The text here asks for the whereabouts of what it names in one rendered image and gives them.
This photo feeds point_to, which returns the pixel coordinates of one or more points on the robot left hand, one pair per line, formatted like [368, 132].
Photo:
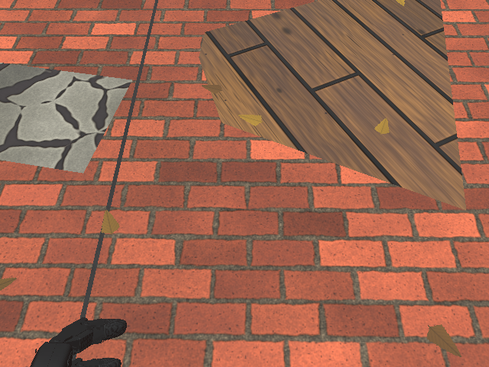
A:
[76, 337]

